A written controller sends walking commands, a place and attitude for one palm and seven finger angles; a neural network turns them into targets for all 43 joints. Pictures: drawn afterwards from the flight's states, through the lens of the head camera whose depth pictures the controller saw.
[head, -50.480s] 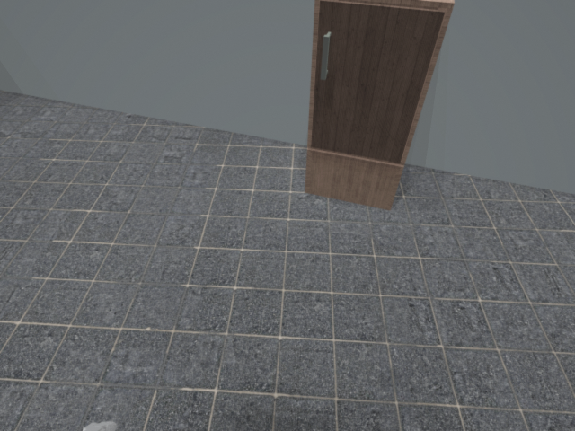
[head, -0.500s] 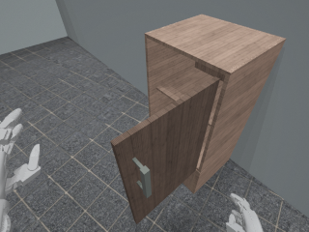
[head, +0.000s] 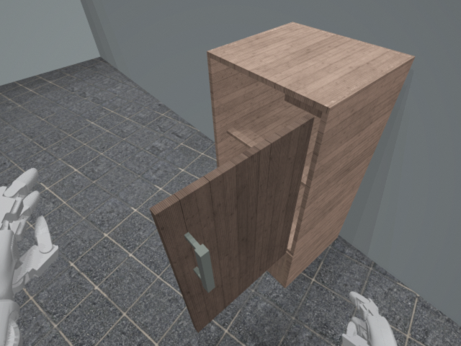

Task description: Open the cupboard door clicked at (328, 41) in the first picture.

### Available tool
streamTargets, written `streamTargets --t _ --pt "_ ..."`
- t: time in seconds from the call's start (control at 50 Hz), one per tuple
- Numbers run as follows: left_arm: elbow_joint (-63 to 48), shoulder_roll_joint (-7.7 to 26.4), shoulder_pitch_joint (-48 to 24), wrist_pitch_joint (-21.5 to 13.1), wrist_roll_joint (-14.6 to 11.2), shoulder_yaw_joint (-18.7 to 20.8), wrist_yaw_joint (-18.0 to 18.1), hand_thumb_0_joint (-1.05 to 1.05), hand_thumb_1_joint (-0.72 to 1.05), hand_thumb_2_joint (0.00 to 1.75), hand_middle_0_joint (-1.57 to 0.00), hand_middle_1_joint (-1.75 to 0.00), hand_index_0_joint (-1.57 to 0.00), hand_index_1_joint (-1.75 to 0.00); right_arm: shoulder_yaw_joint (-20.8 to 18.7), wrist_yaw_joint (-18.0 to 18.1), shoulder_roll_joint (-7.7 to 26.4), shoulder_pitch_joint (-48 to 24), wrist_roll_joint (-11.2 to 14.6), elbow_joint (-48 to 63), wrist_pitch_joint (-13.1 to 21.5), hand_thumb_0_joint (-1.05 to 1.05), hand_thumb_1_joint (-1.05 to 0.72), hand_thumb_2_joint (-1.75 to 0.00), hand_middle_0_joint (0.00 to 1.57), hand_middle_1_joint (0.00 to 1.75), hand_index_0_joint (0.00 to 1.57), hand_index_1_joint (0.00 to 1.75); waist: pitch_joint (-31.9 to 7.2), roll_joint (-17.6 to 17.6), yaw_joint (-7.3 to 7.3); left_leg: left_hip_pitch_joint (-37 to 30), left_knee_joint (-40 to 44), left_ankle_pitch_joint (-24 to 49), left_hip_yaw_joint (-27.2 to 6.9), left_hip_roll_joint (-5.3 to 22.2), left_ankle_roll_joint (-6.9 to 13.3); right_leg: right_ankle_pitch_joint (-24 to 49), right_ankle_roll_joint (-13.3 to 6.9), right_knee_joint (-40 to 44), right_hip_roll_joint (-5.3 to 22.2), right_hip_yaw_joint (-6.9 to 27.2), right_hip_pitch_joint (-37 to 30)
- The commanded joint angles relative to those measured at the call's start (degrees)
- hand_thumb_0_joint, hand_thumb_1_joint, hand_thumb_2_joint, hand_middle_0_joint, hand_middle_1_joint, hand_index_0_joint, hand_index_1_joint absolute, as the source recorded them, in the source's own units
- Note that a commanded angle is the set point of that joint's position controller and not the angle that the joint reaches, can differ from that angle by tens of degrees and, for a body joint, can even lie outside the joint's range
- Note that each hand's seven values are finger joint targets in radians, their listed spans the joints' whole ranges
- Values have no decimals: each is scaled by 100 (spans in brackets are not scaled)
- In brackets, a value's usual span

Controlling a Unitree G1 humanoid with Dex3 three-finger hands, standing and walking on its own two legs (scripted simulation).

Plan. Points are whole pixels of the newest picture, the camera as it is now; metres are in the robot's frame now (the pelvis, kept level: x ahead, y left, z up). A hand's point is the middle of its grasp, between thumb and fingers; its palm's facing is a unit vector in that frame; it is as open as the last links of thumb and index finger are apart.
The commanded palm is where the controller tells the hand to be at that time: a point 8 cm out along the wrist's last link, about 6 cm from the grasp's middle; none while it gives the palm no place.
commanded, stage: step back with the hand held close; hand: left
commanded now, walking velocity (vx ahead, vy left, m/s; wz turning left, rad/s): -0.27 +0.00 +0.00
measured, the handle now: (199, 263) +0.28 +0.11 -0.04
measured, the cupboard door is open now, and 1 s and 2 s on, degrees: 90 90 90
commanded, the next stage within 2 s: stop stepping back and stand still in 1.16 s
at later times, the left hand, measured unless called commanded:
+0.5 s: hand (21, 272) +0.15 +0.29 +0.16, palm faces +0.35 -0.79 -0.51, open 7.4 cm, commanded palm +0.09 +0.33 +0.17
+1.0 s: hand out of the picture +0.08 +0.31 +0.16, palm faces +0.44 -0.78 -0.45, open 7.4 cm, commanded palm +0.00 +0.35 +0.17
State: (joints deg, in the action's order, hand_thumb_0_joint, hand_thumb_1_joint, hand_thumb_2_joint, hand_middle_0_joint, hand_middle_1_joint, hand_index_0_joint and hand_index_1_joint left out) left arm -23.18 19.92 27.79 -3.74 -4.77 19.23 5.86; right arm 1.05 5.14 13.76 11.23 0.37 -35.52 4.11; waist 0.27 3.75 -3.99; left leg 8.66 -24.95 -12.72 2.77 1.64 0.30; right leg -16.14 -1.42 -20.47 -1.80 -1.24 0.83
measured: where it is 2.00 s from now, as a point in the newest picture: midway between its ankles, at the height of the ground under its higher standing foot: outside the picture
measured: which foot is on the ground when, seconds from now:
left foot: down 0.00-1.00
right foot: down 0.00-0.94, up 0.96-1.00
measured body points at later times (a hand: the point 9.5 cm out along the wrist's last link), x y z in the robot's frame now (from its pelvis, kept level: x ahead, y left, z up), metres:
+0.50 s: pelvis -0.06 +0.03 +0.00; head -0.04 +0.03 +0.45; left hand +0.13 +0.33 +0.18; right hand +0.11 -0.22 -0.08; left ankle +0.01 +0.12 -0.74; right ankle -0.05 -0.10 -0.74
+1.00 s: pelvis -0.13 +0.05 -0.02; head -0.10 +0.07 +0.43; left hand +0.05 +0.35 +0.18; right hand +0.05 -0.19 -0.10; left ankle -0.03 +0.12 -0.74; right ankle -0.09 -0.10 -0.72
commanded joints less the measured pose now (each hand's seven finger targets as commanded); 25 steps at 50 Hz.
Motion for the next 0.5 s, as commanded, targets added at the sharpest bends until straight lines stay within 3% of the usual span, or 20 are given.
streamTargets --t 0.0,0.04,0.1,0.18,0.22,0.34,0.38,0.48 --pt "-1056 1429 -627 -679 128 1016 98 0 90 90 -20 -30 -20 -30 -266 22 609 -792 -7 990 89 0 -90 -90 20 30 20 30 -147 -471 284 -436 -226 976 -67 14 225 2908 193 502 603 677 1260" --pt "-920 1220 -264 -687 149 849 82 0 90 90 -20 -30 -20 -30 -309 13 631 -778 -5 1032 -11 0 -90 -90 20 30 20 30 -468 -305 297 -574 -129 1383 25 96 205 3222 238 291 591 577 1139" --pt "-1034 1275 1 -687 143 861 109 0 90 90 -20 -30 -20 -30 -343 36 662 -794 10 1153 -127 0 -90 -90 20 30 20 30 -769 -90 281 -649 -17 1963 8 210 201 3061 257 87 515 392 1025" --pt "-1251 1506 252 -678 101 1107 168 0 90 90 -20 -30 -20 -30 -355 54 606 -827 44 1319 -262 0 -90 -90 20 30 20 30 -898 -348 280 -547 46 2073 -21 278 189 2869 235 -28 419 387 1058" --pt "-1334 1586 316 -694 83 1204 205 0 90 90 -20 -30 -20 -30 -365 71 593 -834 53 1355 -304 0 -90 -90 20 30 20 30 -924 -298 275 -427 73 2029 -57 285 179 2754 218 -98 412 395 1011" --pt "-1465 1558 419 -781 89 1186 288 0 90 90 -20 -30 -20 -30 -392 75 626 -767 66 1396 -280 0 -90 -90 20 30 20 30 -783 -133 315 90 209 1203 -168 324 178 1977 212 -145 360 451 1057" --pt "-1542 1540 411 -839 118 1178 315 0 90 90 -20 -30 -20 -30 -395 76 649 -741 56 1396 -225 0 -90 -90 20 30 20 30 -682 72 328 380 365 624 -247 376 211 1555 203 -213 296 448 1023" --pt "-1666 1478 306 -1004 211 1196 380 0 90 90 -20 -30 -20 -30 -407 71 707 -651 59 1396 -41 0 -90 -90 20 30 20 30 -408 204 357 1428 815 -1185 -640 557 346 579 213 -516 141 423 740"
